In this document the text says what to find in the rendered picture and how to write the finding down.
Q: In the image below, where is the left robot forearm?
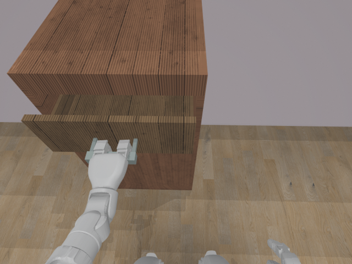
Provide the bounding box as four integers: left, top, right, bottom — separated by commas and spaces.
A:
45, 187, 118, 264

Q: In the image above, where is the left robot shin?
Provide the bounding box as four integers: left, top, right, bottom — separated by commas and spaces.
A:
146, 253, 157, 258

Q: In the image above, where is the drawer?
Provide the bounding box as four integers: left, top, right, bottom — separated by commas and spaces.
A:
21, 95, 196, 154

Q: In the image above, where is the robot right hand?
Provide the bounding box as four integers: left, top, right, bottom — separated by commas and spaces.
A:
267, 239, 301, 264

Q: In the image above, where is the robot shin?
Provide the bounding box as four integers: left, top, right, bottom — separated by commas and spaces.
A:
146, 253, 157, 258
205, 250, 216, 256

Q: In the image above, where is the cabinet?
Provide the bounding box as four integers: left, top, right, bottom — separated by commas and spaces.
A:
7, 0, 208, 190

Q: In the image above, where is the robot left hand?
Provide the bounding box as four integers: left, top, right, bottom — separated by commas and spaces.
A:
88, 140, 132, 191

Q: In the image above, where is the right robot shin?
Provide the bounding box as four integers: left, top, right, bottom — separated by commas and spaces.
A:
205, 250, 216, 256

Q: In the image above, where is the handle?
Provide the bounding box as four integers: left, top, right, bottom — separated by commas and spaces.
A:
85, 138, 138, 164

